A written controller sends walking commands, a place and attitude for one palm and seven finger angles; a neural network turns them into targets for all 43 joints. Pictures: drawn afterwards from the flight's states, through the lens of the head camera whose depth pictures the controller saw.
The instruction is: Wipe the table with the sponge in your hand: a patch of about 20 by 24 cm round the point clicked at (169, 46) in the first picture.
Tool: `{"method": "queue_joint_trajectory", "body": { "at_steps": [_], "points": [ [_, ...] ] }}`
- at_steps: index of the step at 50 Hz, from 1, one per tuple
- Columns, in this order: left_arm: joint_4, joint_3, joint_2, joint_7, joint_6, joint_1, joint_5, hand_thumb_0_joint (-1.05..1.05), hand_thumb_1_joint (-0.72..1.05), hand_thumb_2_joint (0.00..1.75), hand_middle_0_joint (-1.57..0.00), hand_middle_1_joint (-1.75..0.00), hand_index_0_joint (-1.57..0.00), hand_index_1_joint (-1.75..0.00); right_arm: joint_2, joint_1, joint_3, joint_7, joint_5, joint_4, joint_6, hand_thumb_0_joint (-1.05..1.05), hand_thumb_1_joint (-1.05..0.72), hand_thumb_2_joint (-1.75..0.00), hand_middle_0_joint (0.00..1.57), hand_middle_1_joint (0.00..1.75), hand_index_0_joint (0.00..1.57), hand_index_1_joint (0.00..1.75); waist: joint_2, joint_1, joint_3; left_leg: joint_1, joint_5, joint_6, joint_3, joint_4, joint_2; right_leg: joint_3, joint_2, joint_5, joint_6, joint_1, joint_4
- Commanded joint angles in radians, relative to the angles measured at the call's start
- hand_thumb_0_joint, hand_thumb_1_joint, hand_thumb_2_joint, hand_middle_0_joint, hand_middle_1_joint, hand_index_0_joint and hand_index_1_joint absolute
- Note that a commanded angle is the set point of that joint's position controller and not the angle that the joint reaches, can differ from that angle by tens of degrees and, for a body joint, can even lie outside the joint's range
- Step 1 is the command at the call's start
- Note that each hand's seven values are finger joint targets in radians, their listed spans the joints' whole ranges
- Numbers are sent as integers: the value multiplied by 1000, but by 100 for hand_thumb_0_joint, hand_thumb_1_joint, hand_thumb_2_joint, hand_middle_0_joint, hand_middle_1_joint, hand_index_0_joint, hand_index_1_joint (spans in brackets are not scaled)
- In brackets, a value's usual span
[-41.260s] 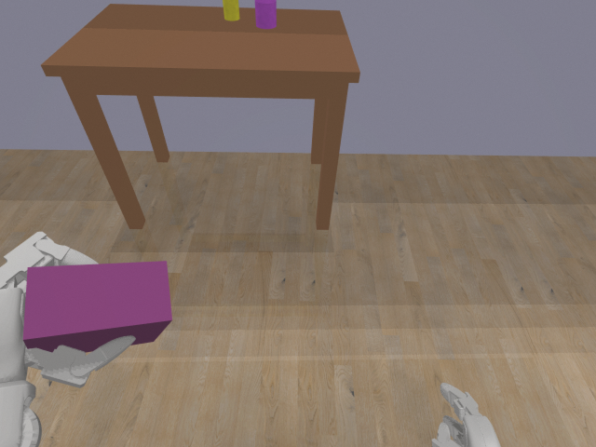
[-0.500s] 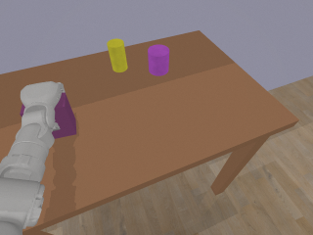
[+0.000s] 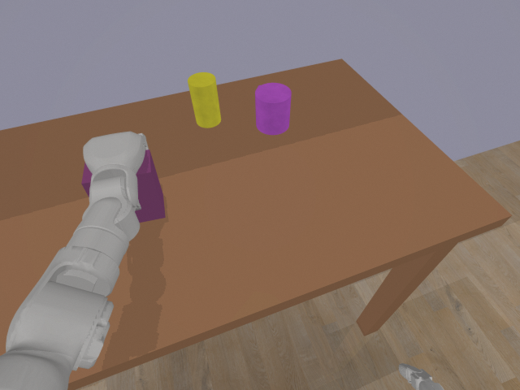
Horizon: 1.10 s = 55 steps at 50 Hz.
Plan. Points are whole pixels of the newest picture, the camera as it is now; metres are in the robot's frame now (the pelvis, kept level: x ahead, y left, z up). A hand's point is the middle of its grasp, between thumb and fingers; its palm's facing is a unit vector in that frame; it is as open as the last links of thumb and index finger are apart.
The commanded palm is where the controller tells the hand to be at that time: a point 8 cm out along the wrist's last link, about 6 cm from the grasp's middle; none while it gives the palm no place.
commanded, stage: wipe back along the middle lane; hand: left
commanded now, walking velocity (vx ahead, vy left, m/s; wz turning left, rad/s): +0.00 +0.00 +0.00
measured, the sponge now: (130, 197) +0.42 +0.26 +0.04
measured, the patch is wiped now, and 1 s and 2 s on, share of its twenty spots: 0.55 0.60 0.85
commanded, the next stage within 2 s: slide across to the third lane in 1.64 s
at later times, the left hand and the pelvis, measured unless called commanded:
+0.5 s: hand (136, 197) +0.39 +0.23 +0.08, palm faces -0.02 -0.02 -1.00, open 9.9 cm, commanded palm +0.36 +0.22 +0.12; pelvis +0.00 -0.01 +0.00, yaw +0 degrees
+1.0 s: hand (138, 218) +0.35 +0.21 +0.08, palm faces +0.03 -0.04 -1.00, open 9.9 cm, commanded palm +0.30 +0.20 +0.11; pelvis +0.00 -0.01 +0.00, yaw -1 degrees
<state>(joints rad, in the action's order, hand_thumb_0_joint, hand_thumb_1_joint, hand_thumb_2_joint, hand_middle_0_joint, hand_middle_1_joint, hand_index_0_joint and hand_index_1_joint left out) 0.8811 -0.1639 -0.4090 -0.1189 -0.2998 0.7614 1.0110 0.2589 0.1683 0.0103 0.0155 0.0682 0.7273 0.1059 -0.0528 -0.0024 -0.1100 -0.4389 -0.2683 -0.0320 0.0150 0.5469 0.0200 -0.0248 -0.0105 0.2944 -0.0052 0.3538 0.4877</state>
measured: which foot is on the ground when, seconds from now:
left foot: down 0.00-1.00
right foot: down 0.00-1.00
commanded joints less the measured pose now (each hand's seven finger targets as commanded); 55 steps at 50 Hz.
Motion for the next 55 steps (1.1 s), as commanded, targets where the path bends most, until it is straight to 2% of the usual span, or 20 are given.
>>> {"method": "queue_joint_trajectory", "body": {
  "at_steps": [1, 3, 5, 7, 10, 13, 14, 15, 21, 25, 27, 28, 33, 35, 37, 39, 42, 49, 52, 55],
  "points": [
    [-166, 29, -136, -33, -23, 423, 18, 0, 10, 130, -120, -160, -120, -160, 140, -11, 48, 7, 0, -96, -20, 0, -90, -90, 20, 30, 20, 30, 15, 37, -339, 300, 430, 0, 16, -6, -19, -16, -31, -404, -53, -29, -17],
    [-138, 82, -186, -33, -39, 315, 10, 0, 10, 130, -120, -160, -120, -160, 149, -18, 46, 9, -3, -105, -10, 0, -90, -90, 20, 30, 20, 30, 68, 11, -357, 268, 447, -4, 10, -9, -12, -10, -28, -459, -51, -98, -15],
    [-152, 69, -179, -29, -53, 296, 22, 0, 10, 130, -120, -160, -120, -160, 149, -32, 41, 6, -1, -111, 0, 0, -90, -90, 20, 30, 20, 30, 72, 12, -327, 242, 436, -8, -4, -11, -9, -7, -21, -493, -48, -110, -14],
    [-201, 95, -188, -25, -61, 211, 12, 0, 10, 130, -120, -160, -120, -160, 147, -48, 44, 2, 1, -133, 4, 0, -90, -90, 20, 30, 20, 30, 75, -13, -352, 240, 464, -12, -2, -14, -5, -5, -19, -532, -49, -160, -11],
    [-278, 57, -143, -14, -78, 127, 7, 0, 10, 130, -120, -160, -120, -160, 145, -66, 44, -3, 4, -154, 9, 0, -90, -90, 20, 30, 20, 30, 70, -19, -336, 254, 485, -16, -10, -13, -4, -7, -19, -557, -46, -165, -13],
    [-313, 27, -99, 0, -106, 55, -13, 0, 10, 130, -120, -160, -120, -160, 147, -94, 41, -5, 13, -165, 12, 0, -90, -90, 20, 30, 20, 30, 87, -16, -268, 244, 442, -19, -12, -24, 0, -8, -23, -525, -45, -148, -28],
    [-324, 51, -132, 0, -115, 40, -11, 0, 10, 130, -120, -160, -120, -160, 151, -98, 39, -5, 15, -163, 16, 0, -90, -90, 20, 30, 20, 30, 95, -21, -260, 236, 424, -17, -9, -30, 0, -6, -22, -512, -46, -150, -29],
    [-341, 22, -103, 5, -125, 32, -14, 0, 10, 130, -120, -160, -120, -160, 147, -111, 37, -2, 17, -171, 16, 0, -90, -90, 20, 30, 20, 30, 93, -19, -255, 235, 401, -20, -14, -34, 5, -4, -22, -499, -44, -151, -35],
    [-354, -19, -73, 24, -155, 29, -9, 0, 10, 130, -120, -160, -120, -160, 143, -140, 27, 9, 25, -170, 20, 0, -90, -90, 20, 30, 20, 30, 85, -13, -211, 237, 324, -18, -11, -48, 8, -2, -21, -409, -49, -116, -47],
    [-357, -30, -51, 31, -148, -10, -15, 0, 10, 130, -120, -160, -120, -160, 138, -156, 22, 13, 26, -180, 21, 0, -90, -90, 20, 30, 20, 30, 111, -16, -198, 234, 298, -17, -10, -48, 9, 1, -21, -388, -49, -112, -49],
    [-369, -9, -69, 28, -142, -20, -11, 0, 10, 130, -120, -160, -120, -160, 138, -161, 23, 13, 26, -182, 24, 0, -90, -90, 20, 30, 20, 30, 93, -21, -209, 239, 308, -13, -9, -49, 5, 2, -21, -392, -53, -119, -41],
    [-386, -36, -32, 29, -140, -40, -15, 0, 10, 130, -120, -160, -120, -160, 135, -165, 21, 11, 25, -193, 22, 0, -90, -90, 20, 30, 20, 30, 94, -25, -208, 239, 313, -14, -10, -45, 9, -2, -21, -396, -52, -120, -39],
    [-410, -35, -33, 22, -152, -49, -16, 0, 10, 130, -120, -160, -120, -160, 131, -191, 16, 9, 28, -202, 27, 0, -90, -90, 20, 30, 20, 30, 83, -28, -170, 233, 273, -12, -7, -53, 6, 1, -22, -341, -54, -95, -47],
    [-415, -63, -2, 22, -158, -42, -14, 0, 10, 130, -120, -160, -120, -160, 127, -197, 15, 10, 27, -201, 26, 0, -90, -90, 20, 30, 20, 30, 83, -26, -179, 243, 268, -11, -5, -53, 6, -1, -23, -321, -56, -86, -46],
    [-426, -27, -34, 20, -161, -79, -17, 0, 10, 130, -120, -160, -120, -160, 131, -201, 16, 8, 26, -202, 27, 0, -90, -90, 20, 30, 20, 30, 91, -35, -191, 241, 279, -9, -2, -50, 4, 3, -23, -340, -57, -107, -40],
    [-453, -69, 16, 23, -166, -115, -20, 0, 10, 130, -120, -160, -120, -160, 123, -214, 13, 4, 27, -212, 25, 0, -90, -90, 20, 30, 20, 30, 94, -38, -184, 243, 282, -10, -1, -49, 6, 0, -23, -342, -57, -103, -37],
    [-479, -41, -12, 21, -176, -134, -26, 0, 10, 130, -120, -160, -120, -160, 129, -220, 13, 2, 25, -212, 26, 0, -90, -90, 20, 30, 20, 30, 114, -42, -190, 235, 281, -11, 1, -50, 5, 3, -24, -350, -57, -119, -33],
    [-600, -71, 36, 24, -203, -301, -45, 0, 10, 130, -120, -160, -120, -160, 119, -259, 8, -16, 27, -239, 20, 0, -90, -90, 20, 30, 20, 30, 113, -62, -166, 231, 300, -10, -5, -47, 7, 6, -23, -389, -53, -140, -24],
    [-633, -47, 1, 26, -223, -315, -41, 0, 10, 130, -120, -160, -120, -160, 122, -275, 8, -16, 27, -238, 21, 0, -90, -90, 20, 30, 20, 30, 113, -66, -146, 227, 274, -8, -1, -57, 4, 9, -27, -343, -55, -131, -28],
    [-659, -92, 47, 30, -239, -339, -42, 0, 10, 130, -120, -160, -120, -160, 115, -286, 4, -16, 30, -244, 17, 0, -90, -90, 20, 30, 20, 30, 111, -64, -134, 234, 263, -9, -4, -56, 5, 6, -27, -321, -54, -118, -29]
  ]
}}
